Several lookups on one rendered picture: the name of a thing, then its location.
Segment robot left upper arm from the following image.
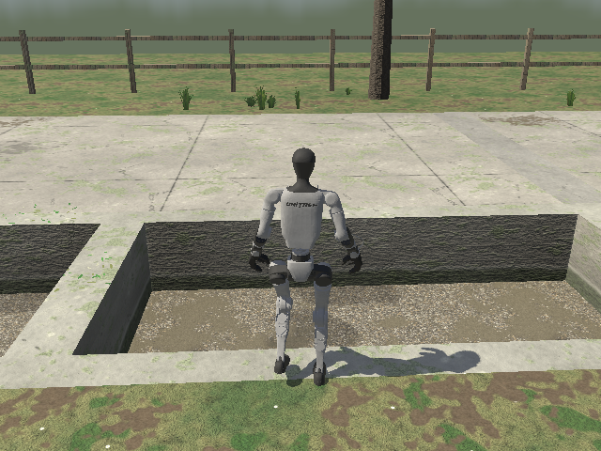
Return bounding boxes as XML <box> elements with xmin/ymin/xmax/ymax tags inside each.
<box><xmin>256</xmin><ymin>188</ymin><xmax>284</xmax><ymax>239</ymax></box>

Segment right robot foot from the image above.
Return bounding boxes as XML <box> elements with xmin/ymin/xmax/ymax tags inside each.
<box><xmin>313</xmin><ymin>362</ymin><xmax>326</xmax><ymax>386</ymax></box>

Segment left robot foot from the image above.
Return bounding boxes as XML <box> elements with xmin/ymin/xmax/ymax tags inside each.
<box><xmin>274</xmin><ymin>354</ymin><xmax>290</xmax><ymax>374</ymax></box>

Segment robot right upper arm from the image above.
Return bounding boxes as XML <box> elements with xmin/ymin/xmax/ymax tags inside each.
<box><xmin>322</xmin><ymin>190</ymin><xmax>349</xmax><ymax>241</ymax></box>

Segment robot foot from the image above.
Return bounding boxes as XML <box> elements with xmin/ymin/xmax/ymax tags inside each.
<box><xmin>274</xmin><ymin>354</ymin><xmax>290</xmax><ymax>374</ymax></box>
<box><xmin>313</xmin><ymin>362</ymin><xmax>326</xmax><ymax>386</ymax></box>

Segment robot left hand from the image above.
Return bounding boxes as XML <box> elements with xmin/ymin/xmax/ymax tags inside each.
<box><xmin>248</xmin><ymin>253</ymin><xmax>270</xmax><ymax>272</ymax></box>

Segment robot left forearm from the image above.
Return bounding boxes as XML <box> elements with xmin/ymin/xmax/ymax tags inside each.
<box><xmin>251</xmin><ymin>225</ymin><xmax>267</xmax><ymax>257</ymax></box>

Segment robot right forearm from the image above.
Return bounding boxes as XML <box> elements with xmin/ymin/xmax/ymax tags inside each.
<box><xmin>341</xmin><ymin>227</ymin><xmax>360</xmax><ymax>258</ymax></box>

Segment robot right hand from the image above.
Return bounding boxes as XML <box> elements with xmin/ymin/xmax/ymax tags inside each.
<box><xmin>341</xmin><ymin>253</ymin><xmax>362</xmax><ymax>274</ymax></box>

